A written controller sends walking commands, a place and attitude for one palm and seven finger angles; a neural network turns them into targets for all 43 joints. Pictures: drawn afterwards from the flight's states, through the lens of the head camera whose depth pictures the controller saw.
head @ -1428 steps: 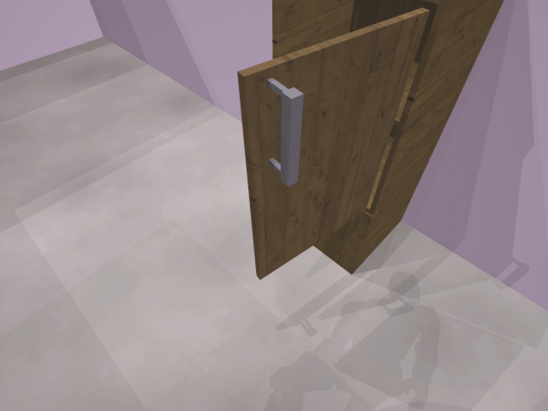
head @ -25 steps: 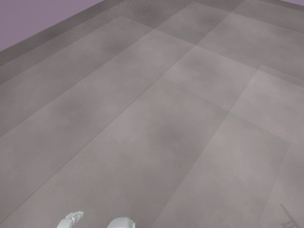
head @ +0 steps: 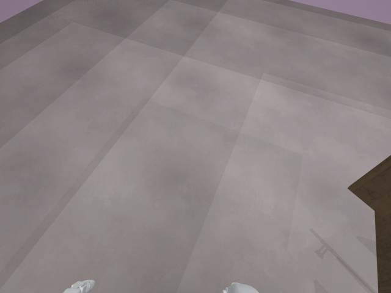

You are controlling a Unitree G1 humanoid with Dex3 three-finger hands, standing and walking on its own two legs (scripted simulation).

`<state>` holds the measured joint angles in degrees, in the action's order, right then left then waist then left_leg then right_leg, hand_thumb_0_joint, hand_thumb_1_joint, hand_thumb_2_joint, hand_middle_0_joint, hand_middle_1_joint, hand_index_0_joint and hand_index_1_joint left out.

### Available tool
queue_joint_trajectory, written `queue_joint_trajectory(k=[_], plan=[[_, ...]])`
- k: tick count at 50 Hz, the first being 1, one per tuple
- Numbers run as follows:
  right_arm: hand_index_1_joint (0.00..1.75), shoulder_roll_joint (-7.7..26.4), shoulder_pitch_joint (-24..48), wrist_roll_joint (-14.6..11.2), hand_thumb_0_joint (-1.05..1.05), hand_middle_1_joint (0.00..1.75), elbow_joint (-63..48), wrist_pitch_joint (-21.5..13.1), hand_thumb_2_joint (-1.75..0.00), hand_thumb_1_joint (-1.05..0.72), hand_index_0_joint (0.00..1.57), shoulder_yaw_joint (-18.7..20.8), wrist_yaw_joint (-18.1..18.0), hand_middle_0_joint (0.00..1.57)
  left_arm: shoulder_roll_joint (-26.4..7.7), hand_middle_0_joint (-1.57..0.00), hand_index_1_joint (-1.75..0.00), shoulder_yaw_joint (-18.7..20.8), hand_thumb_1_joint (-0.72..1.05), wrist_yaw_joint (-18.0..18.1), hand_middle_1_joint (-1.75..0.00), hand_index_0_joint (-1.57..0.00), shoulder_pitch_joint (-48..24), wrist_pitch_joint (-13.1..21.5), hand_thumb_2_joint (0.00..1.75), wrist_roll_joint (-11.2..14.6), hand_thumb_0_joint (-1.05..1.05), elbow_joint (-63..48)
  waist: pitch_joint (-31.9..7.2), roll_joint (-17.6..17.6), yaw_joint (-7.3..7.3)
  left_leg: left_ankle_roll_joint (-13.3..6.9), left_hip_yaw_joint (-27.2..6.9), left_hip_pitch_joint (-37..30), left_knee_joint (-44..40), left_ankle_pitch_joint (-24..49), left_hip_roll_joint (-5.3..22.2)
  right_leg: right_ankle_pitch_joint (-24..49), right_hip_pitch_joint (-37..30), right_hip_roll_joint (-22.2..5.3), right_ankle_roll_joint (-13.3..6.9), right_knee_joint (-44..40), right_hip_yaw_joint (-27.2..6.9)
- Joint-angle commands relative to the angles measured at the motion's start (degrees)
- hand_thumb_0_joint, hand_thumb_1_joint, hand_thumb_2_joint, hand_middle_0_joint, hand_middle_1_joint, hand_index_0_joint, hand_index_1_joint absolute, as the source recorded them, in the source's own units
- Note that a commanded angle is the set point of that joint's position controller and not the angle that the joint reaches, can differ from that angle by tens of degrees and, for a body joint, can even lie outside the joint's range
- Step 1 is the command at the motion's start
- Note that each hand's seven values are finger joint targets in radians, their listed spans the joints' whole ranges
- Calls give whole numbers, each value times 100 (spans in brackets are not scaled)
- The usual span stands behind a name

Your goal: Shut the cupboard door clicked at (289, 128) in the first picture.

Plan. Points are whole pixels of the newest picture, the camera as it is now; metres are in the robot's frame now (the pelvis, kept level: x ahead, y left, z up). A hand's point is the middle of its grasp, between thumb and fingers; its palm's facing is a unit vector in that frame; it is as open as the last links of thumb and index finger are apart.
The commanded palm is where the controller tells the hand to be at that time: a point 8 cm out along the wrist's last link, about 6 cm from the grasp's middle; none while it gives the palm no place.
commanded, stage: turn to face it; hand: left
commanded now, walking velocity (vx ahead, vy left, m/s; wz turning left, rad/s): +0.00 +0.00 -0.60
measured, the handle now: out of the picture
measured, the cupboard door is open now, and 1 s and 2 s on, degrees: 61 61 61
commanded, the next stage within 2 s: take the last steps up to it in 1.30 s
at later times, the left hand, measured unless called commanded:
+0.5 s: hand (135, 274) +0.17 +0.15 -0.18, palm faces -0.26 -0.94 -0.21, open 7.4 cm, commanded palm none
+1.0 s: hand (174, 239) +0.25 +0.07 -0.16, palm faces -0.55 -0.79 -0.28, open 7.4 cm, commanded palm none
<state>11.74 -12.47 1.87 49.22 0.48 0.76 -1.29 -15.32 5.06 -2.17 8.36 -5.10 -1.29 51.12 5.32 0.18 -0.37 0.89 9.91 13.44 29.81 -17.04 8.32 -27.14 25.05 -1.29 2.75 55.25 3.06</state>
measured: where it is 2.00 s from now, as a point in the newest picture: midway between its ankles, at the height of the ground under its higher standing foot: outside the picture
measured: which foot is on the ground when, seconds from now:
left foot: down 0.00-0.12, up 0.14-0.48, down 0.50-0.84, up 0.86-1.00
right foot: up 0.00-0.10, down 0.12-0.50, up 0.52-0.82, down 0.84-1.00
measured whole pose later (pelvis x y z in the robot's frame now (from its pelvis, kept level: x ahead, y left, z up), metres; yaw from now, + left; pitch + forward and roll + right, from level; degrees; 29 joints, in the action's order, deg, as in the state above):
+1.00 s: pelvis +0.05 -0.05 -0.01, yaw -35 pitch +1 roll +0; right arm 16.0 -11.8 0.8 52.0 3.4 3.0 -0.9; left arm -12.8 2.8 0.1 8.9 -2.1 -1.5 51.5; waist 4.3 -2.5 0.9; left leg 4.8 3.2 27.0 60.9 -27.6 5.5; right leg -16.7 16.2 0.2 -0.7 31.6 1.0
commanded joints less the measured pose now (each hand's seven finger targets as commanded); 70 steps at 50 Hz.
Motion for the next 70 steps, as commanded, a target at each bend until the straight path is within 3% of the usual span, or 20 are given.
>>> queue_joint_trajectory(k=[1, 4, 5, 6, 9, 13, 20, 23, 25, 26, 31, 37, 40, 42, 43, 48, 56, 58, 59, 70], plan=[[30, 1369, -324, 9, 0, 30, -173, -25, -90, -90, 20, 473, -46, 20, -160, -20, -30, 9, 90, -47, -30, -20, -296, 230, 90, 24, 0, -583, -839, -1390, 260, -711, -496, -939, -466, 3056, 1261, 196, -179, 70, -74, -1064, 274], [30, 1393, -138, -44, 0, 30, -178, 13, -90, -90, 20, 511, -1, 20, -350, -20, -30, 47, 90, -15, -30, -20, 241, 310, 90, 8, 0, -433, -916, -1005, -77, -262, -136, -336, 398, 2371, 1088, 1545, -1455, 147, -253, -2738, 367], [30, 1215, -127, -107, 0, 30, -245, 17, -90, -90, 20, 489, 44, 20, -765, -20, -30, 117, 90, 38, -30, -20, 681, 374, 90, -28, 0, -304, -1122, -79, -295, 57, 134, 425, 1342, 1540, 740, 2392, -2452, -477, -509, -3267, -407], [30, 714, 185, -130, 0, 30, -550, 24, -90, -90, 20, 349, 72, 20, -1394, -20, -30, 244, 90, 132, -30, -20, 1020, 442, 90, -54, 0, -202, -1024, 1730, -486, 379, 260, 2088, 2688, -1840, -246, 4347, -3055, -1923, -1191, -3494, -2463], [30, 895, 402, -126, 0, 30, -496, 137, -90, -90, 20, 350, -45, 20, -1152, -20, -30, 211, 90, 305, -30, -20, 523, 396, 90, 25, 0, -302, -692, 1546, -264, 355, -1089, 2564, 4009, -1485, -128, 3725, -2189, -1795, -1601, -3562, -2453], [30, 758, 11, -85, 0, 30, -240, 163, -90, -90, 20, 330, 54, 20, -879, -20, -30, 97, 90, 286, -30, -20, -52, 423, 90, -5, 0, -509, -850, 849, 129, 442, -856, 1698, 3227, -621, -238, 3235, -1500, -1146, -1292, -3494, -1536], [30, 683, 128, -149, 0, 30, -373, 68, -90, -90, 20, 304, 12, 20, -1037, -20, -30, 174, 90, 258, -30, -20, 148, 394, 90, -25, 0, -397, -881, 885, 31, 399, -785, 1131, 1322, -664, -573, 3630, -1564, -1107, -1351, -3207, -2196], [30, 806, -411, -145, 0, 30, -212, -8, -90, -90, 20, 325, -36, 20, -862, -20, -30, 137, 90, 235, -30, -20, -95, 328, 90, 38, 0, -456, -883, 606, 312, 296, -811, -322, -387, 478, -551, 2836, -596, -642, -815, -2724, -2083], [30, 1681, -642, -17, 0, 30, -261, -77, -90, -90, 20, 458, -68, 20, -298, -20, -30, 30, 90, 157, -30, -20, 176, 297, 90, 107, 0, -632, -1009, -1789, 286, -668, -2884, -1141, -1306, 1478, 1651, -515, 718, 564, -208, -677, -688], [30, 1662, -646, 15, 0, 30, -313, -74, -90, -90, 20, 442, -86, 20, -459, -20, -30, 48, 90, 133, -30, -20, 75, 311, 90, 40, 0, -668, -990, -1332, 346, -1059, -3013, -796, -1264, 1708, 2016, -902, 674, 356, -170, 424, -591], [30, 1229, -178, 24, 0, 30, -360, -79, -90, -90, 20, 343, -115, 20, -281, -20, -30, 73, 90, -7, -30, -20, -106, 212, 90, 46, 0, -518, -708, -1091, 131, -809, -1165, -678, -834, 3041, 1172, -123, 601, -18, 36, 824, -246], [30, 1371, -353, 11, 0, 30, -178, -13, -90, -90, 20, 467, -41, 20, -172, -20, -30, 11, 90, -45, -30, -20, -286, 248, 90, 22, 0, -568, -720, -1387, 281, -691, -572, -721, -501, 2793, 1223, 136, -204, 113, -66, -1066, 285], [30, 1427, -123, -51, 0, 30, -184, 16, -90, -90, 20, 517, 1, 20, -353, -20, -30, 41, 90, -15, -30, -20, 313, 329, 90, 15, 0, -385, -949, -1036, -73, -249, -184, -318, 401, 2265, 1047, 1576, -1452, 177, -232, -2787, 367], [30, 695, 117, -123, 0, 30, -529, 31, -90, -90, 20, 353, 77, 20, -1383, -20, -30, 232, 90, 138, -30, -20, 976, 461, 90, -58, 0, -169, -990, 1627, -407, 389, 232, 2131, 2540, -1775, -234, 4264, -3071, -1914, -1130, -3521, -2432], [30, 864, 343, -135, 0, 30, -629, 121, -90, -90, 20, 314, 23, 20, -1530, -20, -30, 216, 90, 196, -30, -20, 1229, 443, 90, 44, 0, -102, -923, 1209, -536, 338, -629, 2148, 3346, -2064, -253, 4448, -2422, -2263, -1586, -3532, -2565], [30, 762, 44, -101, 0, 30, -227, 111, -90, -90, 20, 295, 34, 20, -891, -20, -30, 87, 90, 301, -30, -20, 44, 430, 90, -9, 0, -370, -980, 915, 78, 411, -819, 1760, 3113, -908, -225, 3980, -1816, -1242, -1340, -3280, -1437], [30, 689, -595, -121, 0, 30, 15, 10, -90, -90, 20, 254, -9, 20, -834, -20, -30, 79, 90, 274, -30, -20, -97, 352, 90, 30, 0, -258, -837, 701, 333, 291, -642, -121, -150, 591, -589, 2825, -829, -870, -914, -2852, -1647], [30, 1470, -796, -5, 0, 30, -2, -87, -90, -90, 20, 365, -41, 20, -249, -20, -30, -33, 90, 217, -30, -20, 275, 291, 90, 103, 0, -339, -958, -1602, 248, -482, -2516, -847, -1092, 1581, 1150, 408, 188, 302, -289, -1343, -640], [30, 1589, -853, 20, 0, 30, -73, -56, -90, -90, 20, 381, -65, 20, -288, -20, -30, -47, 90, 201, -30, -20, 194, 318, 90, 74, 0, -442, -861, -1486, 323, -996, -2971, -396, -1240, 1697, 1700, -756, 159, 349, -232, -360, -457], [30, 1132, -629, 14, 0, 30, 309, -26, -90, -90, 20, 363, -94, 20, 70, -20, -30, -103, 90, 129, -30, -20, -9, 254, 90, 42, 0, -117, -826, -1172, 236, -887, -1188, -611, -800, 2695, 986, 127, -507, 149, -153, -1275, 50]])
